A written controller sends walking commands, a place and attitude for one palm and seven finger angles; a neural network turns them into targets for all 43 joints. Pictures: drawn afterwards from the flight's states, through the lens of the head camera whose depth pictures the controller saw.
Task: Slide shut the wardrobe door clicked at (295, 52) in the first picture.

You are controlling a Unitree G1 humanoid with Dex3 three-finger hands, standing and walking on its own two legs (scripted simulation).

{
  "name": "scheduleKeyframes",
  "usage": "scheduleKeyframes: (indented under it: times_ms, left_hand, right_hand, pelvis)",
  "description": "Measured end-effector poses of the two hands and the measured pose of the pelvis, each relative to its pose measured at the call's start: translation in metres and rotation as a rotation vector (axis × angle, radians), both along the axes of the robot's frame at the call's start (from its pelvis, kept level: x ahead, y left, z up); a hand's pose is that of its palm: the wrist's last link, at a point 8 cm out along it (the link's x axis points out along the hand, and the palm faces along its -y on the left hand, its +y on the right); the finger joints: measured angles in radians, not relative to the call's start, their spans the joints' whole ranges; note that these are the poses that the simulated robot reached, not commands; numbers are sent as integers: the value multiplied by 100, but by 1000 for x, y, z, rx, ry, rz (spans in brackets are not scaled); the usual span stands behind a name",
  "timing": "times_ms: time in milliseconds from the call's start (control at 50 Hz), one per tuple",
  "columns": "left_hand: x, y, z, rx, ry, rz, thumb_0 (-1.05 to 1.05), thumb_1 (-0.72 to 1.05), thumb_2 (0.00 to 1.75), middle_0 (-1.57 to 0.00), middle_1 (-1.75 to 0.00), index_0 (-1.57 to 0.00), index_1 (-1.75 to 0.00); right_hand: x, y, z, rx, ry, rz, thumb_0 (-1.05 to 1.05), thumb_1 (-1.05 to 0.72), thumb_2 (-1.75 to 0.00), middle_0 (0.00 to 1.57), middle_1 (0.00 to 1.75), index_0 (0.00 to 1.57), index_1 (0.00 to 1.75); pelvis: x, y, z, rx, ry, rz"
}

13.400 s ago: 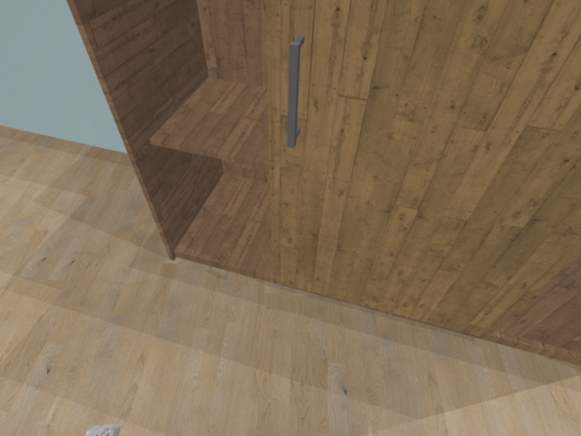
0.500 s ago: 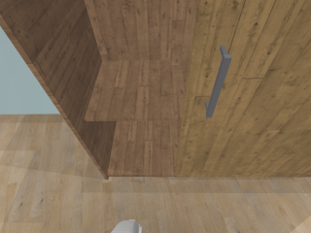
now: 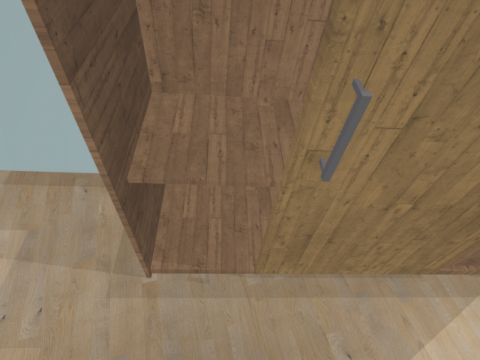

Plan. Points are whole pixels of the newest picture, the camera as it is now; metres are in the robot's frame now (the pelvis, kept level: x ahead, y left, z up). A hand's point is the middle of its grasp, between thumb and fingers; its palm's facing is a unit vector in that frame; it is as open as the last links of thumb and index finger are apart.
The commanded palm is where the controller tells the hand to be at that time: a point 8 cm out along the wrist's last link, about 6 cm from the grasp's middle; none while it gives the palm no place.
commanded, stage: come to a stop and stand still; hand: right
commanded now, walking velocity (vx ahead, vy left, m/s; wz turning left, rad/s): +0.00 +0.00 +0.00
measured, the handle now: (339, 135) +0.52 -0.18 +0.09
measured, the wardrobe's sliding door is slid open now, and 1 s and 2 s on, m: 0.44 0.44 0.44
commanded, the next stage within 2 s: look again from close up in 0.68 s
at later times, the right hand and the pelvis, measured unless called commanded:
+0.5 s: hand out of the picture -0.02 -0.21 -0.18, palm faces +0.01 +0.99 -0.17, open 7.4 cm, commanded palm none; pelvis -0.01 -0.05 +0.00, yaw +2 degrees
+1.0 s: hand out of the picture +0.01 -0.23 -0.18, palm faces +0.00 +0.97 -0.23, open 7.4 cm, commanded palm none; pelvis +0.00 -0.05 -0.01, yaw +2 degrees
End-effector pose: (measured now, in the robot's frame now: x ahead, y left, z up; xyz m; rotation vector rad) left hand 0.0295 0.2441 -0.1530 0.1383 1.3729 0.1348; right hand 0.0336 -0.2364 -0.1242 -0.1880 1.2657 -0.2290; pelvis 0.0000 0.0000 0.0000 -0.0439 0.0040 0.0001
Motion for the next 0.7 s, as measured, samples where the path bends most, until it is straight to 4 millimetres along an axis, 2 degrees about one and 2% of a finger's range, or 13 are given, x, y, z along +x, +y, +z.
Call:
scheduleKeyframes:
  times_ms: [80, 140, 220, 280, 420, 620, 700]
  left_hand:
    - [6, -15, 7, 32, -53, -17, 1, 91, 90, -19, -30, -19, -29]
    - [3, -32, 9, 57, -86, -18, 0, 91, 90, -19, -30, -19, -29]
    - [-6, -54, 15, 52, -77, -10, 0, 91, 90, -19, -30, -19, -29]
    - [-14, -61, 12, 49, -52, -2, 1, 93, 90, -20, -30, -20, -30]
    - [-37, -74, 5, 18, -4, 39, 1, 93, 90, -20, -30, -20, -30]
    - [-76, -93, 5, -22, 79, 77, 0, 91, 90, -19, -30, -20, -29]
    - [-82, -96, 2, -38, 84, 73, 0, 91, 90, -20, -30, -20, -29]
  right_hand:
    - [-30, -18, -14, 27, 59, -30, 0, -91, -90, 20, 30, 20, 30]
    - [-47, -33, -29, 51, 105, -50, 0, -91, -90, 20, 30, 20, 30]
    - [-60, -41, -32, 70, 151, -44, 0, -91, -90, 20, 29, 20, 30]
    - [-65, -41, -32, 78, 166, -33, 0, -91, -90, 20, 29, 20, 30]
    - [-67, -31, -26, 98, 195, 2, 0, -91, -90, 20, 29, 20, 30]
    - [-50, -27, -27, 104, 165, 27, 1, -92, -90, 20, 29, 20, 30]
    - [-47, -30, -27, 83, 143, 48, 1, -92, -90, 20, 29, 20, 30]
  pelvis:
    - [-7, -16, -4, 24, -1, 4]
    - [-11, -29, -9, 41, -11, 5]
    - [-10, -38, -5, 35, -18, 12]
    - [-9, -43, -5, 22, -13, 18]
    - [-9, -52, -2, 39, -19, 27]
    - [-8, -52, 0, 40, -24, 30]
    - [-11, -52, -4, 47, -12, 28]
